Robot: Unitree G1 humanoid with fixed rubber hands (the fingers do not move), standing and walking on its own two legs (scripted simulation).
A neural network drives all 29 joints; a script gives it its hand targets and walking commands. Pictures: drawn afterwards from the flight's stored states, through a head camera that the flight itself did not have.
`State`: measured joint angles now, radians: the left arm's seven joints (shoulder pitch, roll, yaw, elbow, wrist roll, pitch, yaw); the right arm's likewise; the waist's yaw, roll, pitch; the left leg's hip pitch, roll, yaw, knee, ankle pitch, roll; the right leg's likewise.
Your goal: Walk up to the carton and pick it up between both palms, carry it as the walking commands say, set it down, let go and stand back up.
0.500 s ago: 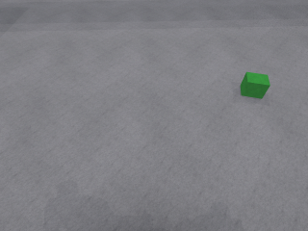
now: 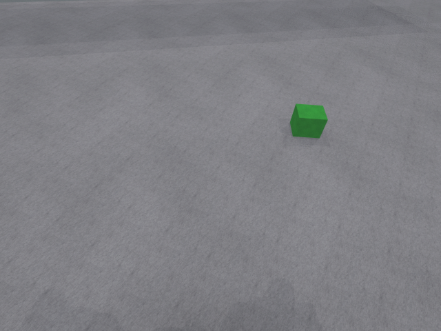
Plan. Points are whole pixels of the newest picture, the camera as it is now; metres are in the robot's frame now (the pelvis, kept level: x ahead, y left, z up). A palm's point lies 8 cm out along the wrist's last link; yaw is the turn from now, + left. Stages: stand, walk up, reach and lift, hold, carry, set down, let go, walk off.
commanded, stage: walk up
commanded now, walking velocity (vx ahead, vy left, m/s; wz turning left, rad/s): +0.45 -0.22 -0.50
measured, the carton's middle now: (307, 121) +1.50 -0.65 -0.69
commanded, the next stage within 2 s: none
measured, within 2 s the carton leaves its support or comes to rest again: neither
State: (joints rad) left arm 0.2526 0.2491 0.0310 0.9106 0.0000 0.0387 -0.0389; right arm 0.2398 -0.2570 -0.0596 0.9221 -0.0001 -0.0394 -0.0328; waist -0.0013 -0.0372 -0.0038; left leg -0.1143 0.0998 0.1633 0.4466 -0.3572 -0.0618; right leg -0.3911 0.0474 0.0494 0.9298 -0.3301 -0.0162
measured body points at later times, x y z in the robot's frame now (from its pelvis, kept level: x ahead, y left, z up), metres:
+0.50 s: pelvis +0.24 -0.10 -0.01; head +0.28 -0.10 +0.44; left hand +0.25 +0.16 -0.16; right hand +0.38 -0.38 -0.11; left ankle +0.26 +0.05 -0.68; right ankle +0.15 -0.21 -0.73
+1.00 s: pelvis +0.49 -0.20 -0.02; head +0.52 -0.20 +0.43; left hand +0.73 -0.02 -0.14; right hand +0.27 -0.38 -0.14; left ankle +0.39 +0.03 -0.73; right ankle +0.51 -0.31 -0.74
